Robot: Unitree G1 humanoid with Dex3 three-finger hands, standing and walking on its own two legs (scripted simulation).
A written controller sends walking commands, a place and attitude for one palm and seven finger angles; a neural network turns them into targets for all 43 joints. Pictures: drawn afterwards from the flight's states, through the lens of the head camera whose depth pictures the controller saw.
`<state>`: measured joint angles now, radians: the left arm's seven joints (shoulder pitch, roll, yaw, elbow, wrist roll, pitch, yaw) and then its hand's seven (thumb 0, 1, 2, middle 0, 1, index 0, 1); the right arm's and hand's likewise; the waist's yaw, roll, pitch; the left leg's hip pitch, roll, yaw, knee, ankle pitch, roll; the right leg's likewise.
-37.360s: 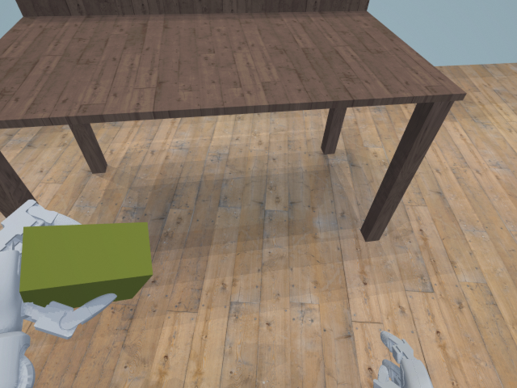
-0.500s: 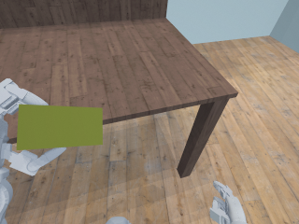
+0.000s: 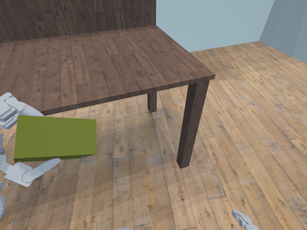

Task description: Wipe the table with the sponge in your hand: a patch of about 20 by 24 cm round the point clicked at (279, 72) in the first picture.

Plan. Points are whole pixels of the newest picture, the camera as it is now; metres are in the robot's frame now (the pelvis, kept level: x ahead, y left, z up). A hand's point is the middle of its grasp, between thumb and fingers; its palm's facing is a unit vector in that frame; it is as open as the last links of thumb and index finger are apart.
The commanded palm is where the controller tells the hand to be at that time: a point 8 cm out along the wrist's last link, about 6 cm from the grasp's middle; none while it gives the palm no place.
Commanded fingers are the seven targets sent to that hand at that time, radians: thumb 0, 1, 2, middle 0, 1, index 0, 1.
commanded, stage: stop stepping back and stand still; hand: left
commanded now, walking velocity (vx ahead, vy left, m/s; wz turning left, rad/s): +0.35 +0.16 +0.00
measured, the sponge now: (65, 141) +0.23 +0.18 +0.20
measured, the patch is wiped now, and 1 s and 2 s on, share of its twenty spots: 1.00 1.00 1.00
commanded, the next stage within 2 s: stand and wait in 0.64 s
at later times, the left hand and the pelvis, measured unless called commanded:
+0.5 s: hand (27, 199) +0.11 +0.17 +0.24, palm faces +0.40 -0.83 -0.39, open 10.3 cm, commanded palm +0.06 +0.23 +0.26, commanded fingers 0.00 0.10 1.30 -1.20 -1.60 -1.20 -1.60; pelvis -0.10 -0.05 +0.01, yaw -1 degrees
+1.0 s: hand (16, 182) +0.12 +0.19 +0.25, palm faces +0.46 -0.81 -0.36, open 10.3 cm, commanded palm +0.08 +0.24 +0.26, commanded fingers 0.00 0.10 1.30 -1.20 -1.60 -1.20 -1.60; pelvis -0.08 -0.04 +0.01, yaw +1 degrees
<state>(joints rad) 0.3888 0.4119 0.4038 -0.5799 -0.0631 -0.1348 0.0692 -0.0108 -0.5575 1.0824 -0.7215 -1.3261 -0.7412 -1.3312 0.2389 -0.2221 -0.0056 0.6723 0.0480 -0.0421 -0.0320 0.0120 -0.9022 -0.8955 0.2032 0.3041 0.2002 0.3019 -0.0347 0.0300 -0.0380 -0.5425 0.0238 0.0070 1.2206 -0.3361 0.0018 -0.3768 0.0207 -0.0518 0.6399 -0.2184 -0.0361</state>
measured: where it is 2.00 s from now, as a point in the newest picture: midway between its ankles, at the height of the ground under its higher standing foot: outside the picture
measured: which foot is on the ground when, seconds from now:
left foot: up 0.00-0.08, down 0.10-0.38, up 0.40-0.60, down 0.62-1.00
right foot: down 0.00-0.10, up 0.12-0.36, down 0.38-1.00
